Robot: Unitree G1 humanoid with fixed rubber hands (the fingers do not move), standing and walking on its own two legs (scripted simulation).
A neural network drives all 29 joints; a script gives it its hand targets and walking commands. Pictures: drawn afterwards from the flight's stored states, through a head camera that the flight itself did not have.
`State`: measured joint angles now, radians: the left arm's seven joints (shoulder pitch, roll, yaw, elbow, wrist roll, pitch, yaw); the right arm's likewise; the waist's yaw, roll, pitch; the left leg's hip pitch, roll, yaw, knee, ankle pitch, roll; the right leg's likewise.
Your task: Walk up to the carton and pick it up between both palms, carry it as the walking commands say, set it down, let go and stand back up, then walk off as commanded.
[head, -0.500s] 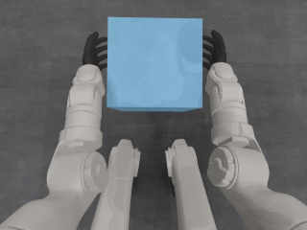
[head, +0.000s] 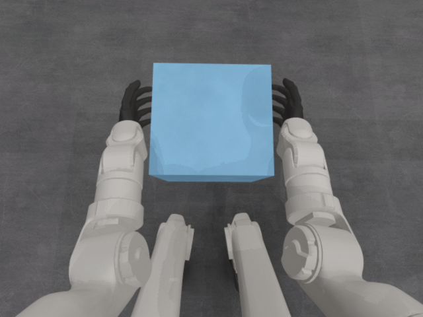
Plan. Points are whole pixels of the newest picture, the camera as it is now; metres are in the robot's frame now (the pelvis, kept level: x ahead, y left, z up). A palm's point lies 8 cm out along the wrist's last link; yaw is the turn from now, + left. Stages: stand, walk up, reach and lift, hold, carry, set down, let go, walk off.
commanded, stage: reach and lift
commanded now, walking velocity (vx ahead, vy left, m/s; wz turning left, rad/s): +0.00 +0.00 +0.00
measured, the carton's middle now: (210, 132) +0.46 +0.00 -0.13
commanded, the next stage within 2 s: none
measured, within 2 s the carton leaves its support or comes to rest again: neither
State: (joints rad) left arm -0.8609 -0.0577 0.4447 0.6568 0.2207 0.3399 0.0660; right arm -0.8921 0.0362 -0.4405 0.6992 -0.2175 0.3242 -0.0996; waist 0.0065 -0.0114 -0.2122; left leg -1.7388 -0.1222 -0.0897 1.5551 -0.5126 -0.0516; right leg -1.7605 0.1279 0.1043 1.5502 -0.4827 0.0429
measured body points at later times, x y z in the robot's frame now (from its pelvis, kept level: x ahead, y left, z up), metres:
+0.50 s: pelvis +0.02 +0.00 +0.07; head +0.20 +0.00 +0.48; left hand +0.44 +0.15 +0.01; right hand +0.45 -0.15 +0.01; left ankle +0.08 +0.13 -0.53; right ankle +0.09 -0.12 -0.53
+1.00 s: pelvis +0.05 +0.00 +0.13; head +0.18 -0.01 +0.56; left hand +0.42 +0.15 +0.09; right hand +0.43 -0.15 +0.09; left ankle +0.08 +0.13 -0.53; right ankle +0.09 -0.12 -0.53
